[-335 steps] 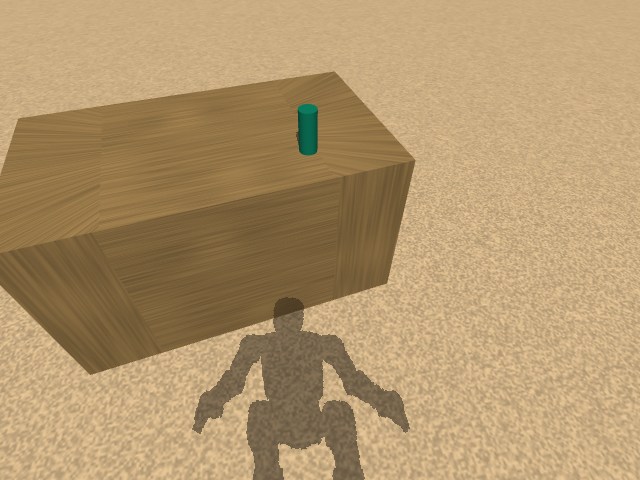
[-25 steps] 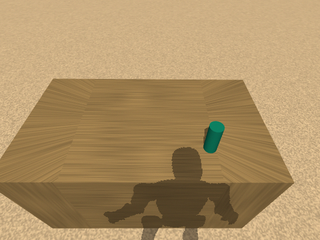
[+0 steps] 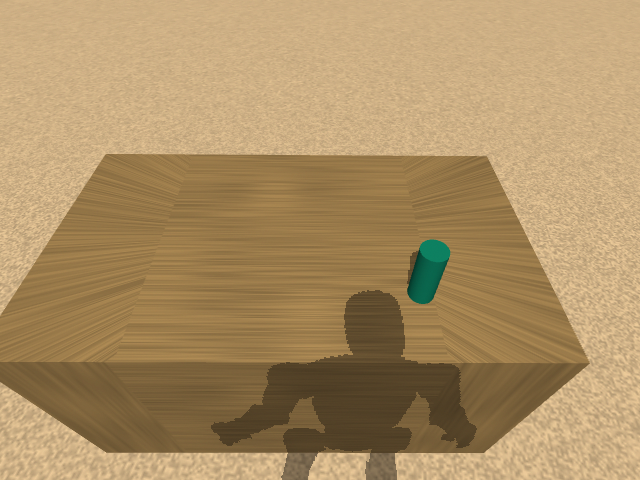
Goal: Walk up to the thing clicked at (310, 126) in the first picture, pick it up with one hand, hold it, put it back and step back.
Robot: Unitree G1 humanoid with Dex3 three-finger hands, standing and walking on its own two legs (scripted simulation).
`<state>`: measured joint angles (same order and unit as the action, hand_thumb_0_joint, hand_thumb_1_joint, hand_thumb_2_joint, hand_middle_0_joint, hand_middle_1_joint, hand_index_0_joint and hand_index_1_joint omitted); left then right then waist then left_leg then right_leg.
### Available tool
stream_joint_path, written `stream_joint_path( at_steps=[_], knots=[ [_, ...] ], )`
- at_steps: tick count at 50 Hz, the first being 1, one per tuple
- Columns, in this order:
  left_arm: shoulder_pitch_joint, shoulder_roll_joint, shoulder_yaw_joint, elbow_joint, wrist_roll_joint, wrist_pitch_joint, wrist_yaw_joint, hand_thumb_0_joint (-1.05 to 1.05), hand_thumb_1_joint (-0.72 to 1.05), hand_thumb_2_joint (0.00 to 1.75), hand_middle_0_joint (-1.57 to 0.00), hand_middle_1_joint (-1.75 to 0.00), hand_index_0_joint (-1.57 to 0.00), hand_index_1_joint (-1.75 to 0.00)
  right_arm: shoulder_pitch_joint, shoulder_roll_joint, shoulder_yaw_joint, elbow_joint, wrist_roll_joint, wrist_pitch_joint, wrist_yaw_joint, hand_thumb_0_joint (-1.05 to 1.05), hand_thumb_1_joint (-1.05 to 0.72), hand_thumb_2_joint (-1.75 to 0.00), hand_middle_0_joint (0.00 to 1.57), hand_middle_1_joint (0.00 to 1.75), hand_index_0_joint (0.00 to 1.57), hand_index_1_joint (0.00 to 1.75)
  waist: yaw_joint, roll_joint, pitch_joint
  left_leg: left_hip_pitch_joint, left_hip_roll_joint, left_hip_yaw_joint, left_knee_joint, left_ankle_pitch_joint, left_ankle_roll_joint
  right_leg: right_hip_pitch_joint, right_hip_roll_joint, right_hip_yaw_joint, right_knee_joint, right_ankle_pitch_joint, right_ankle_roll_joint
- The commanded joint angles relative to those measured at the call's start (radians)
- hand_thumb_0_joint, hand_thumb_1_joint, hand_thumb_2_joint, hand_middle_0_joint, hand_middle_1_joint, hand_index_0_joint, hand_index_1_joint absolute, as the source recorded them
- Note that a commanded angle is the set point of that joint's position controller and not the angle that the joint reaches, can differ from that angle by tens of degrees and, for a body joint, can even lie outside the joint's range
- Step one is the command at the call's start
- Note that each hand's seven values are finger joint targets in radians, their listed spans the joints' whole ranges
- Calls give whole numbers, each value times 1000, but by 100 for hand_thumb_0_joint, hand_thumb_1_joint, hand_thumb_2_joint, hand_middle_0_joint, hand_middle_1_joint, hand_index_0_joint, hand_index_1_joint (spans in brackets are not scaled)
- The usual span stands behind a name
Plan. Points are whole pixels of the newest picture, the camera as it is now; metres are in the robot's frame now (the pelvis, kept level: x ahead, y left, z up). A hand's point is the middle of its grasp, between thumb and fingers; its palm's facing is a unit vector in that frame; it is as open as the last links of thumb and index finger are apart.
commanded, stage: rise first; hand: right
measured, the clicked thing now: (427, 273) +0.51 -0.20 -0.11
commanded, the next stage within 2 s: go down in 1.22 s
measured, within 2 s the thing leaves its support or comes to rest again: neither
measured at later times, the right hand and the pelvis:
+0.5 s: hand (514, 479) +0.17 -0.25 -0.12, palm faces +0.21 +0.91 -0.36, open 15.4 cm; pelvis +0.01 +0.01 -0.01, yaw +1 degrees
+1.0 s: hand (523, 459) +0.19 -0.25 -0.07, palm faces +0.25 +0.90 -0.36, open 17.0 cm; pelvis +0.01 +0.02 -0.01, yaw +1 degrees
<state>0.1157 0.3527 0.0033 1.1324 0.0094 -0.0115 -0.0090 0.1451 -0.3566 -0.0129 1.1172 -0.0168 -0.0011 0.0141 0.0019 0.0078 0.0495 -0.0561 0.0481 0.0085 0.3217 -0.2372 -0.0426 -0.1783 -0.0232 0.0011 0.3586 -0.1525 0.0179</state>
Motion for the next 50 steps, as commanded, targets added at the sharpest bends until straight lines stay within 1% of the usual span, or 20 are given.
stream_joint_path(
  at_steps=[1,2,3,4,5,7,9,12,13,15,16,19,22,24,27,36,37,40,44,50],
  knots=[
    [-395,62,32,-413,-83,-131,26,0,74,74,-4,-14,-4,-14,-387,-26,-3,-403,80,-101,-29,0,-74,-74,8,14,7,14,13,-106,-91,-211,-43,36,65,71,43,-11,9,-38,32,15,-14],
    [-334,90,15,-434,-109,-152,48,0,66,66,-2,-6,-2,-6,-364,-56,2,-466,122,-152,-48,0,-66,-66,6,6,5,6,-17,-31,-120,-143,-55,53,19,6,47,54,-4,-24,-15,-45,-13],
    [-264,180,64,-361,-89,-149,61,0,58,58,-2,-4,0,-7,-242,-152,-33,-317,77,-104,-49,0,-58,-58,7,4,6,4,-12,-71,-47,-196,-47,44,43,-16,44,-24,9,-24,19,-66,-18],
    [-135,213,118,-265,-103,-129,68,0,50,50,-2,-5,-1,-6,-228,-188,-102,-290,111,-117,-71,0,-50,-50,7,4,6,4,0,32,-67,-197,-54,58,38,-3,32,15,7,-33,14,-50,-21],
    [-82,210,148,-273,-104,-114,78,0,42,42,-2,-6,-1,-6,-222,-225,-148,-277,109,-125,-88,0,-42,-42,7,5,6,5,10,-1,-108,-186,-52,53,51,60,31,22,14,-40,28,7,-19],
    [-156,172,116,-355,-92,-131,93,0,26,27,-3,-6,-3,-7,-208,-201,-151,-310,94,-147,-103,0,-27,-26,7,4,6,4,-7,5,-241,-151,-47,46,91,141,35,40,6,-31,64,115,-16],
    [-43,159,167,-256,-65,-109,93,0,16,22,-4,-6,-4,-6,-112,-195,-193,-245,70,-131,-99,0,-20,-21,7,5,6,5,-14,-1,-190,-202,-49,34,110,169,40,-8,18,-39,87,140,-21],
    [41,126,191,-338,-44,-97,78,0,3,15,-5,-7,-6,-5,22,-182,-247,-324,56,-115,-90,0,-6,-17,7,5,6,5,-10,-33,-293,-145,-53,39,108,270,36,47,24,-49,81,225,-21],
    [57,131,193,-364,-41,-89,76,0,0,13,-5,-7,-7,-4,27,-166,-241,-353,60,-109,-88,0,1,-15,6,5,6,5,-7,-18,-298,-139,-56,42,106,293,34,51,20,-49,81,247,-20],
    [38,60,154,-363,-53,-76,65,0,-11,11,-5,-7,-7,-5,27,-106,-202,-377,70,-96,-79,0,10,-14,6,5,6,5,-14,-50,-206,-171,-54,44,98,272,32,-6,23,-57,75,216,-18],
    [-2,81,169,-402,-55,-75,66,0,-16,10,-5,-7,-7,-5,-2,-125,-222,-418,71,-93,-80,0,14,-13,6,5,6,5,-15,-45,-216,-181,-53,44,99,257,30,-15,21,-56,74,200,-19],
    [-93,49,145,-476,-55,-77,65,0,-31,9,-6,-7,-7,-6,-76,-103,-199,-488,71,-96,-81,0,27,-10,6,5,6,5,-15,-37,-176,-199,-50,39,84,198,34,-35,14,-56,63,141,-20],
    [-123,83,165,-530,-47,-89,84,0,-44,8,-6,-7,-7,-7,-124,-130,-212,-522,61,-113,-92,0,36,-9,5,5,5,5,-6,-11,-190,-192,-50,33,79,169,35,-13,10,-50,63,116,-20],
    [-65,82,164,-546,-42,-92,92,0,-51,7,-7,-7,-7,-7,-99,-165,-241,-532,51,-120,-100,0,41,-8,5,5,5,5,-8,10,-224,-170,-43,28,87,219,28,17,14,-49,75,158,-27],
    [-42,84,162,-587,-36,-100,107,0,-52,6,-7,-8,-7,-7,-74,-196,-266,-572,45,-130,-106,0,42,-7,5,5,5,5,-11,30,-255,-137,-35,20,97,282,15,39,22,-54,87,200,-31],
    [57,0,113,-551,-34,-89,99,0,-52,6,-6,-7,-7,-7,21,-128,-248,-638,44,-117,-99,0,46,-7,5,5,5,6,-18,-42,-200,-141,-40,37,89,318,19,59,18,-63,71,251,-25],
    [23,-17,98,-562,-37,-89,95,0,-52,6,-6,-7,-7,-7,28,-120,-245,-642,46,-115,-97,0,46,-7,5,5,5,5,-28,-51,-179,-148,-38,34,84,304,19,44,19,-66,68,239,-25],
    [25,13,111,-575,-35,-89,94,0,-53,5,-6,-7,-7,-7,21,-131,-251,-677,49,-112,-92,0,47,-6,5,6,5,6,-13,-34,-158,-152,-43,41,75,284,19,55,14,-64,59,220,-24],
    [23,69,152,-658,-34,-94,103,0,-54,7,-6,-7,-7,-7,29,-158,-277,-716,47,-115,-96,0,45,-7,5,5,5,5,-11,31,-173,-131,-41,43,65,293,12,79,16,-59,55,224,-30],
    [60,2,111,-675,-38,-98,92,0,-54,7,-6,-7,-6,-7,53,-119,-260,-788,50,-127,-92,0,48,-7,5,6,5,6,-21,-32,-127,-134,-45,44,51,189,31,69,15,-63,25,147,-21]
  ],
)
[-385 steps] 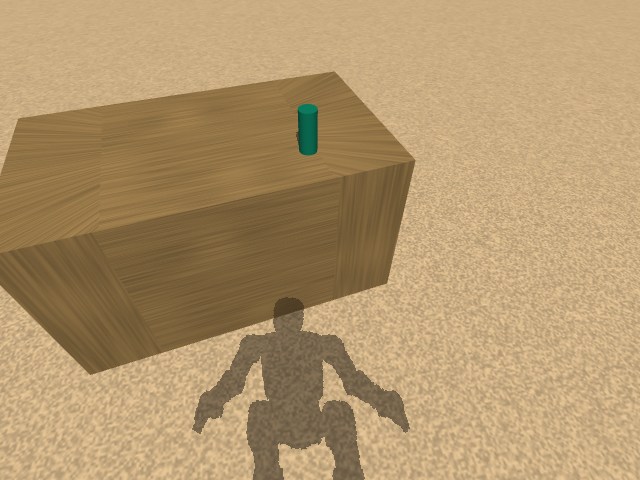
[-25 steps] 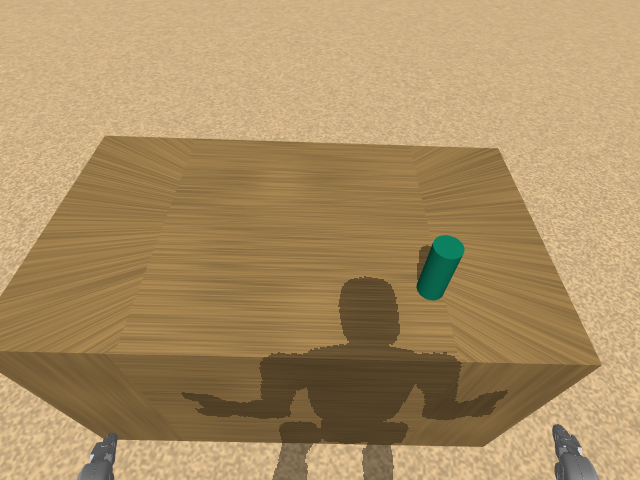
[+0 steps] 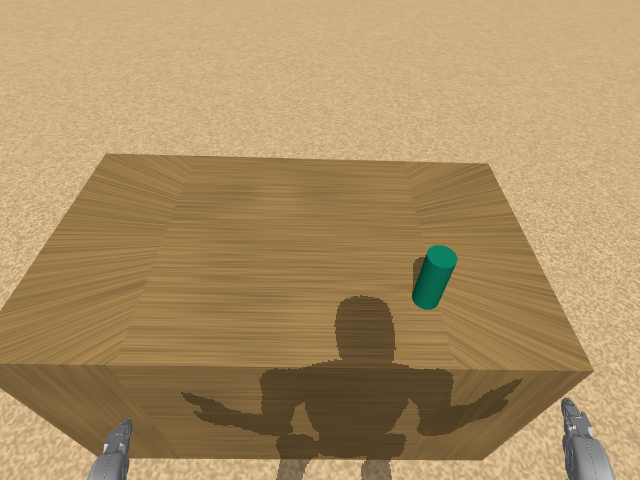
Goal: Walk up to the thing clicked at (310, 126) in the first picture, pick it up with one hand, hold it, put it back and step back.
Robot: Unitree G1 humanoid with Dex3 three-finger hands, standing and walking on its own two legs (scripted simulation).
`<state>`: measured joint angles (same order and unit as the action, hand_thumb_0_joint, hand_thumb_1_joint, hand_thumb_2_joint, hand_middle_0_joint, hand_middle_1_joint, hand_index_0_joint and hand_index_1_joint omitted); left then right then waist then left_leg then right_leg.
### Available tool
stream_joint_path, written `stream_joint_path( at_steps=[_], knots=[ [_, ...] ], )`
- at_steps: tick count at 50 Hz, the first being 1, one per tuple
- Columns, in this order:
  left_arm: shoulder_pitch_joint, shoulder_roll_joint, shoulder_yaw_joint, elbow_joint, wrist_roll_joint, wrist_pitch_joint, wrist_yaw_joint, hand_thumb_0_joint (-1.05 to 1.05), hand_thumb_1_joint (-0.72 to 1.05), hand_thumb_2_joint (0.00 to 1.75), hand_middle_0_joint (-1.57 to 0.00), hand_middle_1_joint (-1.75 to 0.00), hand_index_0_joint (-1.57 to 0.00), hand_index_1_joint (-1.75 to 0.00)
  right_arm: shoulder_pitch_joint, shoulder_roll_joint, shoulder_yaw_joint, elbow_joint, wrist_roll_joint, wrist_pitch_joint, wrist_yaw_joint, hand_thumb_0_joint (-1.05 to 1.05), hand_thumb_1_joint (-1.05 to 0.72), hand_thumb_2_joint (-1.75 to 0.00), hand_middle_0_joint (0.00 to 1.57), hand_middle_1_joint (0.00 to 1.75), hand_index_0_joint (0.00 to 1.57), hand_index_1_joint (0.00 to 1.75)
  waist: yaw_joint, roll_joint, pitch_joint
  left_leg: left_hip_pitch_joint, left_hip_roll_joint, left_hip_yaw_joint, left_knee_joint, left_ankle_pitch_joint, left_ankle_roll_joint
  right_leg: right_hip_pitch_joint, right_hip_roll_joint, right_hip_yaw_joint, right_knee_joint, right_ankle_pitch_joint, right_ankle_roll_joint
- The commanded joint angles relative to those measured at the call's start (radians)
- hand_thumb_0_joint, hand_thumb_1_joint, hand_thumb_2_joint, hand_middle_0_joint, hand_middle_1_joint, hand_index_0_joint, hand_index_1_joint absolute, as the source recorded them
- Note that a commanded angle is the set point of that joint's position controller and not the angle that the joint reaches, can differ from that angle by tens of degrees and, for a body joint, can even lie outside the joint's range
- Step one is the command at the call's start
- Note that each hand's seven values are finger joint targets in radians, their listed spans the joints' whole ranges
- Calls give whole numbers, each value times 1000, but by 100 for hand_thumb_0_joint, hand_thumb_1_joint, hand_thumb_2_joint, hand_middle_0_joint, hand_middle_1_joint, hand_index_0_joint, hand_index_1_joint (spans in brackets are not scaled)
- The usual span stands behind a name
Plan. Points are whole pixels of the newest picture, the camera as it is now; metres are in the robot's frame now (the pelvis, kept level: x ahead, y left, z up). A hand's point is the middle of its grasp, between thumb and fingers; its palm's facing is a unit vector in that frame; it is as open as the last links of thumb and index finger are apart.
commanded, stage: rise first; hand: right
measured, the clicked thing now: (433, 278) +0.50 -0.22 -0.11
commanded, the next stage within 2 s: go down in 0.22 s
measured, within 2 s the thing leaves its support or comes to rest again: neither
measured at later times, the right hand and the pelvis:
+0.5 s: hand (549, 473) +0.16 -0.26 -0.04, palm faces +0.32 +0.90 -0.31, open 17.2 cm; pelvis -0.02 +0.00 +0.00, yaw +0 degrees
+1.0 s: hand (565, 351) +0.30 -0.33 +0.00, palm faces +0.25 +0.97 -0.05, open 17.6 cm; pelvis -0.02 -0.01 -0.03, yaw +1 degrees
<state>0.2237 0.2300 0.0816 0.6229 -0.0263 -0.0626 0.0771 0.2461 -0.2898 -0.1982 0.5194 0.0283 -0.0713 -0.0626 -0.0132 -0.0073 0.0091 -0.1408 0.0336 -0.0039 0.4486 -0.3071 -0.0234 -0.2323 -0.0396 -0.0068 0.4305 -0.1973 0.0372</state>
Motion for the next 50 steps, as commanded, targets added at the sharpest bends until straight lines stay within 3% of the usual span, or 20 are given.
stream_joint_path(
  at_steps=[1,10,13,14,15,16,17,18,19,20,21,22,23,24,26,29,31,36,43,50],
  knots=[
    [-41,120,29,-165,-2,-48,3,0,-54,7,-6,-7,-6,-7,-53,-167,-56,-208,6,-58,-12,0,47,-7,5,5,5,5,0,-19,-87,-50,-33,58,-80,239,14,120,31,-55,-55,171,-39],
    [-97,171,69,-150,4,-59,11,0,-54,8,-6,-8,-6,-7,-45,-203,-85,-308,5,-76,-20,0,47,-7,5,5,5,5,-11,-15,-103,-38,-32,58,-95,230,14,142,32,-49,-60,164,-40],
    [-93,160,60,-160,5,-67,15,0,-50,1,-6,-7,-8,-5,-36,-176,-66,-289,4,-84,-20,0,44,-8,4,6,4,6,-3,2,-57,-59,-32,58,-110,163,14,127,34,-51,-73,102,-40],
    [-114,108,22,-178,27,-70,0,0,-56,9,-6,-7,-6,-8,-64,-57,-35,-428,17,-98,-2,0,44,-7,5,6,5,6,-7,-24,-82,-87,-39,54,-92,145,18,114,32,-37,-55,87,-38],
    [-41,176,90,-112,2,-66,15,0,-50,1,-6,-6,-7,-5,46,-239,-132,-186,-3,-78,-20,0,48,-8,3,6,4,6,-12,16,-30,-72,-33,61,-114,127,16,114,34,-49,-76,78,-43],
    [-75,139,47,-151,30,-67,-1,0,-57,9,-6,-7,-5,-8,-3,-90,-70,-383,13,-98,0,0,46,-7,5,6,5,6,-3,-16,-55,-102,-40,55,-97,123,18,97,32,-36,-61,69,-39],
    [-27,147,63,-112,3,-66,5,0,-50,1,-6,-6,-7,-5,36,-226,-122,-215,0,-86,-11,0,48,-8,3,6,4,6,-12,11,-37,-75,-33,60,-111,131,16,116,34,-50,-76,83,-40],
    [-96,123,37,-167,33,-68,-7,0,-56,9,-6,-7,-6,-7,-53,-116,-103,-469,23,-122,5,0,46,-7,5,6,5,6,-16,-39,-111,-83,-36,50,-90,144,18,111,36,-36,-50,91,-39],
    [0,130,56,-64,0,-59,3,0,-49,1,-6,-6,-8,-5,73,-231,-141,-154,5,-89,-7,0,49,-8,3,7,4,7,-11,17,-2,-85,-31,57,-113,142,14,101,38,-55,-68,94,-42],
    [-119,127,41,-183,33,-70,-11,0,-56,9,-6,-7,-6,-8,-59,-103,-96,-488,31,-130,12,0,46,-7,5,6,5,6,-10,-34,-109,-85,-31,45,-89,151,15,106,38,-39,-41,94,-39],
    [-14,179,95,-92,2,-65,8,0,-49,1,-6,-6,-8,-5,69,-256,-166,-158,9,-93,-7,0,50,-8,2,7,3,7,2,32,-19,-85,-29,55,-113,157,10,104,39,-55,-62,103,-45],
    [-123,141,47,-175,35,-71,-11,0,-53,3,-5,-6,-5,-5,-71,-116,-119,-486,37,-138,15,0,58,-5,2,6,3,6,-12,-27,-105,-94,-29,43,-89,147,13,102,40,-41,-37,87,-40],
    [-71,169,88,-96,30,-65,-4,0,-53,3,-5,-6,-6,-5,-12,-172,-159,-287,28,-129,18,0,61,-5,2,7,3,7,25,22,-27,-135,-32,43,-99,105,12,79,42,-42,-33,50,-43],
    [-142,183,85,-185,34,-73,-5,0,-53,3,-5,-5,-5,-5,-135,-181,-170,-424,31,-148,25,0,61,-5,2,6,3,6,-3,-14,-106,-109,-27,38,-89,116,12,99,41,-39,-33,59,-42],
    [-110,172,88,-101,35,-67,-4,0,-53,3,-5,-5,-6,-5,-177,-226,-201,-300,34,-164,36,0,61,-5,2,6,3,6,19,27,-54,-150,-20,24,-94,72,10,76,41,-30,-14,29,-44],
    [-118,175,87,-156,34,-85,11,0,-53,3,-6,-5,-6,-5,-320,-254,-222,-256,57,-214,76,0,61,-5,2,7,3,7,52,45,-88,-167,-21,13,-70,86,5,79,34,-16,11,35,-46],
    [-91,117,31,-115,33,-87,11,0,-53,3,-6,-5,-6,-5,-381,-278,-236,-191,79,-246,117,0,61,-5,2,6,3,6,43,14,-94,-178,-11,-3,-53,75,3,48,38,-13,40,26,-46],
    [-118,114,11,-61,28,-96,19,0,-52,2,-6,-6,-6,-5,-519,-361,-289,-8,131,-292,245,0,61,-4,3,6,4,6,42,-34,-147,-272,-4,-21,79,96,-4,-85,34,-1,153,23,-46],
    [-42,206,56,-250,19,-109,43,0,-51,1,-6,-6,-7,-5,-642,-507,-408,139,214,-328,389,0,54,-3,4,5,5,5,49,-18,-321,-284,-33,19,189,175,1,-103,17,17,245,106,-44],
    [-32,156,1,-249,30,-119,33,0,-52,2,-6,-6,-7,-5,-651,-502,-389,194,207,-350,453,0,54,-5,4,5,4,5,5,-141,-337,-371,-46,33,244,121,28,-137,3,15,277,124,-30]
  ],
)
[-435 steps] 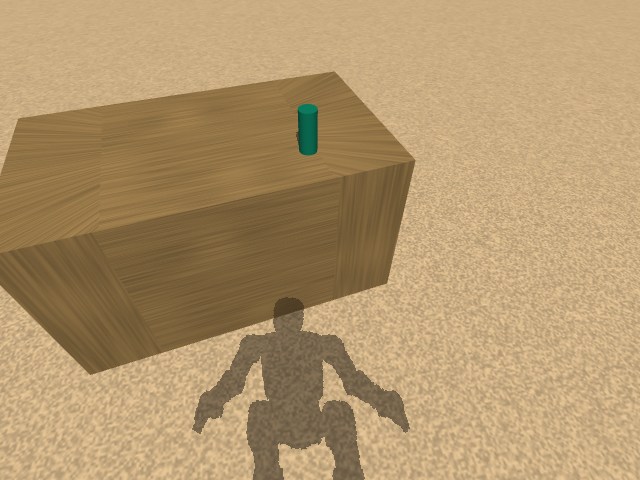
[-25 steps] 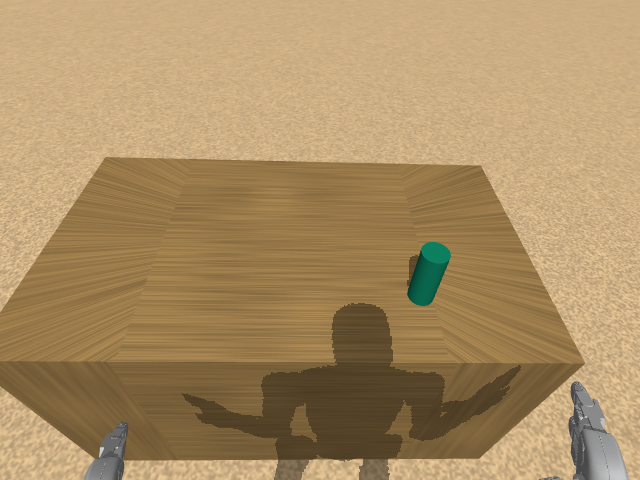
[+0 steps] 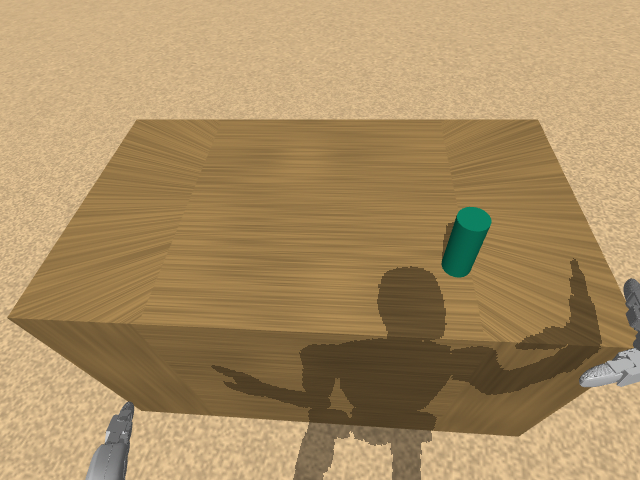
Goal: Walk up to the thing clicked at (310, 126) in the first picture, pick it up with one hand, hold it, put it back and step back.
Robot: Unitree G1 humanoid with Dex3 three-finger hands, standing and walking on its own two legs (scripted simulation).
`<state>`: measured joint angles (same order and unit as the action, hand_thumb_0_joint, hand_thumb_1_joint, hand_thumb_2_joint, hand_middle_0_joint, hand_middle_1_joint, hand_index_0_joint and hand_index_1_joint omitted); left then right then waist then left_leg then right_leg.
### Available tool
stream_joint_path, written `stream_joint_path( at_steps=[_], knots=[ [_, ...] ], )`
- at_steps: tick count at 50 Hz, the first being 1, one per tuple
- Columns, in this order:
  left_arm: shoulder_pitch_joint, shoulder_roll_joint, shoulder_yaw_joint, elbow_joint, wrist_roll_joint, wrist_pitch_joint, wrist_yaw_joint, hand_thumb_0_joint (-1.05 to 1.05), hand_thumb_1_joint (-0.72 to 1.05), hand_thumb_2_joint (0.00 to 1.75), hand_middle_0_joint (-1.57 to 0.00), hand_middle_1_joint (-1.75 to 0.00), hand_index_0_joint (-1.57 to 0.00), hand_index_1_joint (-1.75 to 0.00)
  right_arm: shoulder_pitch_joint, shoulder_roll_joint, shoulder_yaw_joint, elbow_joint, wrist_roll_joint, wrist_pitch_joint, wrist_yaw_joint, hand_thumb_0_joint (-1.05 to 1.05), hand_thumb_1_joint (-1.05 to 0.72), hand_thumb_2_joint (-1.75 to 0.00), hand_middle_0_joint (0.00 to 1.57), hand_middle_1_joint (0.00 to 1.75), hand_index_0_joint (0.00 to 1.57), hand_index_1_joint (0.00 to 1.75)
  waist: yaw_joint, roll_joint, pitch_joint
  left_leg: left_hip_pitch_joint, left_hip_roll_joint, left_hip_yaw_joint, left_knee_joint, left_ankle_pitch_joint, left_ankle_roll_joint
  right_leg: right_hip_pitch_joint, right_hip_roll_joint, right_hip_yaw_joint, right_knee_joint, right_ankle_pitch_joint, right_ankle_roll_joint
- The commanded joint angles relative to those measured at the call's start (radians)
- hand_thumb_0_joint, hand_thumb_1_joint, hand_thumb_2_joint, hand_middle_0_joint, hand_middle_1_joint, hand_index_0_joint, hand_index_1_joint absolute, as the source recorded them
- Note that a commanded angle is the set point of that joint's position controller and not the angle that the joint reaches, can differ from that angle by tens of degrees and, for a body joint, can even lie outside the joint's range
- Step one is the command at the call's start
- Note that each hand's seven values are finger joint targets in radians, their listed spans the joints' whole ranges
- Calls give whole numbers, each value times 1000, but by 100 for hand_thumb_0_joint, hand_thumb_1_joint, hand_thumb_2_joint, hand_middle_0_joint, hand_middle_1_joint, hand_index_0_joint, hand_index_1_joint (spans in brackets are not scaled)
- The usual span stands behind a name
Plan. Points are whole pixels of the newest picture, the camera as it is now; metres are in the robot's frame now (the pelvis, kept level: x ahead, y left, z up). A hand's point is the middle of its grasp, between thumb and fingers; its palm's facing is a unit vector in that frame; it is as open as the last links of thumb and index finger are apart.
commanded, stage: go down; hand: right
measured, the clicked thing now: (464, 244) +0.53 -0.21 -0.08
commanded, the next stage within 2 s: none
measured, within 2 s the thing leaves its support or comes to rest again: neither
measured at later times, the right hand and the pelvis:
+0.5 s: hand (626, 290) +0.36 -0.35 +0.04, palm faces +0.21 +0.98 +0.00, open 17.3 cm; pelvis -0.01 -0.01 -0.02, yaw +0 degrees
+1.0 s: hand (636, 263) +0.40 -0.38 +0.04, palm faces +0.21 +0.98 -0.01, open 17.5 cm; pelvis +0.00 -0.01 -0.04, yaw +0 degrees
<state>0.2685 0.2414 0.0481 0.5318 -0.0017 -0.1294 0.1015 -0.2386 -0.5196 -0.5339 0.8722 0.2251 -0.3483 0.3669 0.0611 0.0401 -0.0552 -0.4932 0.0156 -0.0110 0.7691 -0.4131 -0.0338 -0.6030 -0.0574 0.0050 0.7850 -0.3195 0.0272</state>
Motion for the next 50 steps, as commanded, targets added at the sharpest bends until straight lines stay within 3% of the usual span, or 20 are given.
stream_joint_path(
  at_steps=[1,2,4,6,9,10,11,13,15,18,19,21,24,28,31,34,38,42,46,50],
  knots=[
    [-73,127,13,-182,6,-54,8,0,-52,3,-6,-6,-7,-5,-190,-262,-47,-186,11,-77,25,0,53,-5,4,5,4,5,-64,-179,-298,-15,-33,41,-72,230,38,240,17,6,-77,251,-20],
    [-87,117,-3,-198,8,-55,8,0,-52,3,-6,-7,-7,-5,-237,-292,-62,-242,12,-86,23,0,51,-5,4,5,5,5,-66,-205,-338,0,-32,38,-70,244,38,250,20,4,-68,258,-19],
    [-61,177,42,-228,9,-56,21,0,-53,3,-6,-7,-7,-6,-235,-333,-100,-230,23,-90,18,0,50,-5,4,5,4,5,-52,-159,-365,16,-39,45,-70,249,36,260,17,12,-70,254,-19],
    [-15,211,71,-240,13,-51,29,0,-52,3,-6,-7,-7,-6,-228,-309,-89,-211,27,-90,16,0,48,-6,4,5,4,5,-22,-129,-354,-1,-43,47,-70,255,32,263,16,13,-67,250,-21],
    [0,247,112,-258,11,-50,42,0,-52,3,-6,-7,-7,-6,-326,-366,-106,-256,21,-101,4,0,43,-5,5,5,5,5,-9,-162,-330,-31,-41,44,-73,216,35,281,16,12,-75,204,-22],
    [35,231,109,-228,12,-50,40,0,-52,3,-6,-7,-7,-6,-318,-335,-91,-212,24,-100,10,0,46,-5,5,5,5,5,5,-140,-264,-63,-41,44,-77,191,34,236,16,12,-74,164,-25],
    [59,162,56,-177,10,-47,28,0,-53,3,-6,-7,-7,-6,-291,-284,-64,-164,19,-95,16,0,46,-5,5,5,5,5,-3,-159,-191,-92,-37,40,-72,169,36,191,19,6,-76,134,-26],
    [23,114,15,-187,10,-61,17,0,-52,3,-6,-6,-6,-6,-314,-236,-20,-124,24,-105,39,0,50,-4,5,5,5,5,8,-166,-184,-137,-35,37,-57,149,35,158,16,5,-64,100,-27],
    [15,147,45,-203,13,-71,22,0,-52,3,-6,-6,-6,-5,-458,-402,-95,-254,20,-129,54,0,51,-4,5,5,5,5,16,-239,-301,-149,-28,28,-32,152,37,200,14,11,-33,104,-27],
    [13,109,-12,-197,13,-86,18,0,-52,3,-5,-6,-6,-6,-443,-362,-80,-139,49,-130,97,0,51,-3,5,5,5,5,22,-196,-285,-178,-31,36,1,158,30,149,15,19,1,105,-27],
    [9,142,21,-213,12,-92,23,0,-52,3,-5,-6,-6,-6,-437,-370,-96,-107,59,-130,109,0,49,-4,5,5,5,5,34,-194,-304,-188,-29,34,11,171,30,153,15,22,17,123,-30],
    [-2,234,84,-294,14,-102,37,0,-52,3,-5,-6,-6,-5,-481,-460,-143,-103,66,-129,127,0,48,-4,6,4,5,4,47,-174,-418,-171,-33,40,24,207,27,205,13,31,37,175,-31],
    [52,212,51,-288,14,-92,30,0,-52,3,-5,-6,-6,-5,-471,-475,-146,5,58,-103,143,0,48,-3,6,4,5,4,31,-161,-350,-191,-35,43,28,178,29,143,19,34,41,159,-36],
    [30,200,34,-337,15,-97,24,0,-53,4,-5,-6,-6,-5,-541,-534,-158,30,34,-98,146,0,54,-3,5,4,5,4,27,-166,-372,-202,-38,39,42,149,34,97,20,34,54,109,-39],
    [19,155,-19,-313,20,-102,15,0,-53,4,-5,-6,-6,-5,-568,-563,-162,64,18,-105,154,0,55,-3,5,5,5,5,9,-204,-348,-247,-38,33,58,105,37,51,19,29,65,56,-35],
    [31,192,8,-319,25,-103,19,0,-53,4,-5,-6,-6,-5,-620,-633,-190,42,10,-108,159,0,55,-3,5,5,5,5,19,-232,-423,-243,-42,33,73,134,39,74,18,32,88,96,-35],
    [25,233,37,-339,27,-105,29,0,-53,4,-5,-6,-6,-5,-646,-670,-208,61,12,-101,174,0,56,-4,5,5,5,5,39,-230,-499,-228,-44,37,82,187,33,112,16,36,118,163,-39],
    [48,173,-24,-290,28,-94,21,0,-54,5,-5,-6,-5,-5,-636,-646,-181,114,-3,-86,181,0,55,-4,5,5,5,5,39,-237,-435,-264,-46,40,85,200,34,77,19,34,130,186,-46],
    [35,211,7,-322,30,-93,16,0,-54,5,-5,-6,-5,-6,-647,-672,-179,103,-16,-79,182,0,55,-4,5,5,5,5,47,-257,-455,-292,-53,53,91,187,38,116,9,43,125,222,-36],
    [78,200,6,-291,29,-88,1,0,-54,5,-5,-6,-5,-5,-656,-678,-186,81,-11,-74,185,0,56,-5,5,5,5,5,50,-286,-454,-297,-50,51,96,221,37,126,10,42,144,278,-38]
  ],
)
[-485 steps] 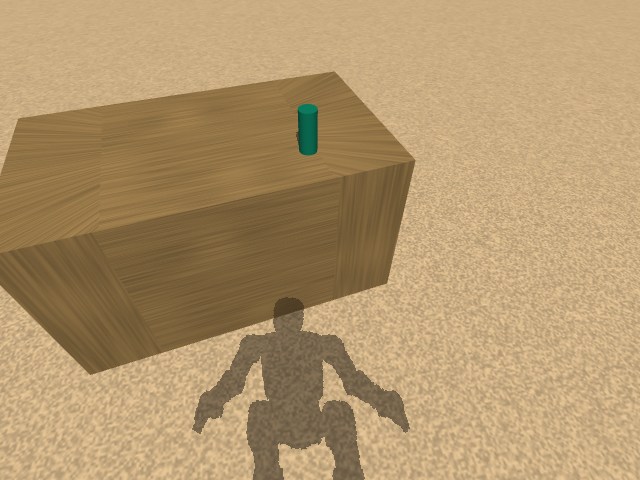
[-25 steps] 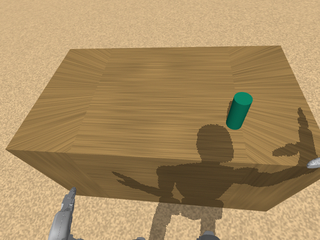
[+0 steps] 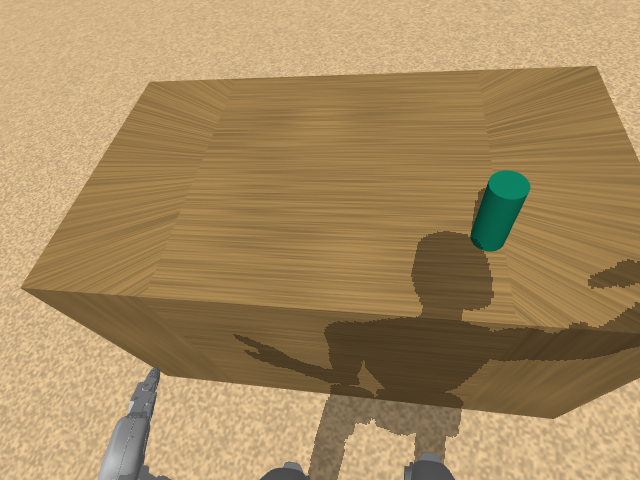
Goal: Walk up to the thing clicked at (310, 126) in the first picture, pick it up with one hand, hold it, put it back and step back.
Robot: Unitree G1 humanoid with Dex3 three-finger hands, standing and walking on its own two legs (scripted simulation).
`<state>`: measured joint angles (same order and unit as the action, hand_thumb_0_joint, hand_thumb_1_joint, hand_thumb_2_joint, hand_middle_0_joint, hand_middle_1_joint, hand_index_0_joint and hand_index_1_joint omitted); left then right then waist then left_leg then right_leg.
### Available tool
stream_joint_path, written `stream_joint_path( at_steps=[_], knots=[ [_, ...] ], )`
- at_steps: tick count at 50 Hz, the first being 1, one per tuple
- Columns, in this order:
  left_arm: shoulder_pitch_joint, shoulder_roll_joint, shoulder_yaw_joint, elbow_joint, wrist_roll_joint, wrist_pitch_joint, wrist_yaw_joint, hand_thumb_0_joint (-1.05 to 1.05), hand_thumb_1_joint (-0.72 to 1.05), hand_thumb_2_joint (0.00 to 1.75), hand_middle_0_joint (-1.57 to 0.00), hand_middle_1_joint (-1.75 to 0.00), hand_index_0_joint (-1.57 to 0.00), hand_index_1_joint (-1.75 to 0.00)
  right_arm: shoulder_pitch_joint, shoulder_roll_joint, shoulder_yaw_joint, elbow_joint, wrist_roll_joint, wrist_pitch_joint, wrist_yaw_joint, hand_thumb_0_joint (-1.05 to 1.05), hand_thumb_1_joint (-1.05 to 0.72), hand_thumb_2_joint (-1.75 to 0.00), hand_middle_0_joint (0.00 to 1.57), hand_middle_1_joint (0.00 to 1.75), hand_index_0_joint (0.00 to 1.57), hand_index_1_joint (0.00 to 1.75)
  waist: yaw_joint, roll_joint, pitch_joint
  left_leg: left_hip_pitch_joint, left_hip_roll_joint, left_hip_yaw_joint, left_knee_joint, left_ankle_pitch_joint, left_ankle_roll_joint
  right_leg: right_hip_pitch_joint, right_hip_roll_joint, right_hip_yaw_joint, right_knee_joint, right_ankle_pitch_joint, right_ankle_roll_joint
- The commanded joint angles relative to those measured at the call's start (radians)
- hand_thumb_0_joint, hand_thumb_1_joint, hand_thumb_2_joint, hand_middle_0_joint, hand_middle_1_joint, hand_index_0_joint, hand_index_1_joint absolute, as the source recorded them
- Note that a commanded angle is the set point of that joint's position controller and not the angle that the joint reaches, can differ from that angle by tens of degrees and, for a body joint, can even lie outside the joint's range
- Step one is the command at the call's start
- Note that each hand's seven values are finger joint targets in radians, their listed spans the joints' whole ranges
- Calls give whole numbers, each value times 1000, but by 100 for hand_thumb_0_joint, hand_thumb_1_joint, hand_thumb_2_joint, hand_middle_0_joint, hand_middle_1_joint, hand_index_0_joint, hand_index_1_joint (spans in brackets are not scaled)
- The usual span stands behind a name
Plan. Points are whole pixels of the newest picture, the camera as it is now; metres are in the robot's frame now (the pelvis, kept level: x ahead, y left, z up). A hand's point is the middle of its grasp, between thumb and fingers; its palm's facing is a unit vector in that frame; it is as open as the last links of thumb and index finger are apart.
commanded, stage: go down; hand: right
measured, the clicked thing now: (497, 213) +0.52 -0.21 -0.04
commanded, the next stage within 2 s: approach in 1.40 s
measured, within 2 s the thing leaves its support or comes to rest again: neither
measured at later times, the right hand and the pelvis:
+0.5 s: hand out of the picture +0.41 -0.39 +0.09, palm faces +0.24 +0.97 -0.01, open 17.6 cm; pelvis -0.01 +0.00 -0.01, yaw +0 degrees
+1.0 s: hand out of the picture +0.43 -0.39 +0.08, palm faces +0.23 +0.97 +0.00, open 17.5 cm; pelvis +0.01 -0.01 +0.00, yaw +0 degrees
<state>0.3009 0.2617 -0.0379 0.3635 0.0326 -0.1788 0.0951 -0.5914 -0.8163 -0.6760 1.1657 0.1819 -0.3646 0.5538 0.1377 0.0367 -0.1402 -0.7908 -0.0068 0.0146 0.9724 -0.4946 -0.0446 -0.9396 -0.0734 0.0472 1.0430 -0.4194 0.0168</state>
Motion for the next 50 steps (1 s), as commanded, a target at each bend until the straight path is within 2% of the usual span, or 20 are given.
stream_joint_path(
  at_steps=[1,6,10,15,21,22,23,26,29,34,35,36,38,40,41,43,45,47,49,50],
  knots=[
    [31,192,103,-152,-5,-42,8,0,-54,5,-5,-6,-5,-6,-304,-372,-41,-214,36,-56,0,0,56,-5,5,5,5,5,-17,-265,-387,-2,-30,30,-104,306,47,477,21,4,-111,389,-27],
    [41,194,105,-172,-8,-37,6,0,-55,6,-5,-5,-5,-5,-336,-393,-50,-214,35,-56,1,0,57,-5,4,5,5,5,-14,-276,-390,-28,-36,41,-101,282,49,498,13,20,-115,425,-17],
    [55,184,96,-177,-7,-32,-1,0,-54,6,-5,-5,-5,-5,-334,-436,-77,-185,23,-56,-6,0,57,-5,5,5,5,5,-22,-277,-367,7,-28,31,-110,279,50,437,26,4,-123,311,-28],
    [18,177,85,-191,-2,-33,-6,0,-55,6,-5,-5,-5,-5,-355,-427,-54,-139,2,-51,-1,0,60,-5,4,6,5,6,-16,-271,-365,-26,-31,32,-91,278,53,423,19,10,-105,337,-27],
    [27,210,112,-206,-4,-31,-6,0,-54,6,-5,-5,-5,-5,-402,-495,-76,-134,-5,-47,-2,0,59,-5,4,5,5,5,-4,-275,-368,-14,-31,29,-100,232,52,372,28,8,-115,206,-32],
    [27,195,95,-218,-5,-32,-8,0,-54,5,-5,-5,-5,-5,-398,-492,-71,-127,-8,-44,-2,0,58,-5,5,5,5,5,-5,-271,-367,0,-28,24,-101,235,50,361,31,3,-114,194,-34],
    [27,216,117,-223,-5,-31,-4,0,-54,5,-5,-5,-5,-5,-411,-505,-78,-144,-6,-42,0,0,58,-5,4,5,5,5,-3,-277,-388,-11,-29,25,-99,232,51,376,29,4,-109,192,-34],
    [16,226,125,-244,-6,-32,-6,0,-54,5,-5,-5,-5,-5,-408,-496,-67,-114,-5,-38,2,0,59,-5,5,5,5,5,6,-264,-371,-34,-35,35,-96,205,53,376,25,15,-119,172,-33],
    [59,184,88,-201,-6,-30,-10,0,-54,6,-5,-5,-5,-5,-410,-497,-64,-101,-7,-38,5,0,59,-5,4,5,5,5,7,-269,-354,-52,-35,35,-89,213,51,354,26,12,-104,185,-31],
    [41,211,108,-252,-2,-33,-8,0,-55,6,-5,-5,-5,-5,-440,-530,-82,-155,-11,-46,4,0,58,-6,5,5,5,5,2,-323,-471,-28,-35,38,-72,299,50,458,19,18,-76,356,-22],
    [68,192,91,-212,-1,-27,-10,0,-55,6,-5,-5,-5,-5,-422,-514,-72,-134,-14,-40,4,0,57,-6,4,5,5,5,0,-333,-449,-42,-37,38,-66,305,52,449,20,18,-72,390,-22],
    [99,196,97,-171,-3,-19,-11,0,-56,7,-5,-5,-4,-5,-404,-538,-88,-145,-14,-40,5,0,57,-5,5,5,5,5,-11,-351,-443,-54,-36,39,-69,298,52,465,19,17,-72,409,-19],
    [51,219,117,-223,-3,-22,-11,0,-56,7,-5,-5,-4,-6,-427,-523,-80,-187,-14,-37,2,0,55,-5,5,5,5,5,-6,-371,-491,-52,-39,42,-72,310,55,523,11,23,-73,473,-13],
    [56,224,127,-186,-2,-18,-11,0,-56,7,-5,-5,-4,-5,-409,-473,-48,-155,-11,-26,1,0,55,-5,5,5,5,5,1,-362,-424,-72,-41,48,-83,293,56,503,9,23,-85,457,-10],
    [35,204,99,-178,-3,-17,-15,0,-56,6,-5,-5,-4,-5,-400,-468,-48,-156,-8,-23,-1,0,55,-6,5,5,5,5,-10,-364,-412,-76,-43,51,-81,282,57,490,7,28,-90,453,-9],
    [29,193,92,-185,-5,-15,-17,0,-55,6,-5,-5,-5,-5,-399,-481,-63,-158,-10,-24,-6,0,56,-6,5,6,5,6,-13,-351,-431,-55,-41,50,-83,300,57,486,7,28,-88,455,-12],
    [17,231,122,-243,-6,-15,-12,0,-56,7,-5,-5,-4,-5,-403,-501,-77,-186,-10,-24,-9,0,57,-6,5,6,5,6,-10,-339,-475,-21,-44,54,-90,311,57,513,6,32,-100,470,-9],
    [68,219,118,-234,-11,-6,-17,0,-55,6,-5,-5,-5,-5,-335,-478,-78,-125,-6,-16,-11,0,56,-6,5,6,5,6,-5,-279,-436,11,-45,52,-97,343,52,477,13,26,-95,464,-20],
    [67,205,107,-243,-12,-3,-24,0,-55,5,-5,-5,-5,-5,-340,-489,-94,-116,-4,-21,-18,0,57,-6,5,6,5,6,-7,-264,-404,33,-40,42,-102,363,49,423,22,18,-90,418,-31],
    [55,217,122,-275,-13,-7,-23,0,-54,5,-5,-5,-5,-5,-381,-484,-88,-143,-2,-26,-18,0,57,-6,4,6,5,6,10,-240,-412,28,-40,41,-101,356,48,422,20,19,-88,390,-34]
  ],
)
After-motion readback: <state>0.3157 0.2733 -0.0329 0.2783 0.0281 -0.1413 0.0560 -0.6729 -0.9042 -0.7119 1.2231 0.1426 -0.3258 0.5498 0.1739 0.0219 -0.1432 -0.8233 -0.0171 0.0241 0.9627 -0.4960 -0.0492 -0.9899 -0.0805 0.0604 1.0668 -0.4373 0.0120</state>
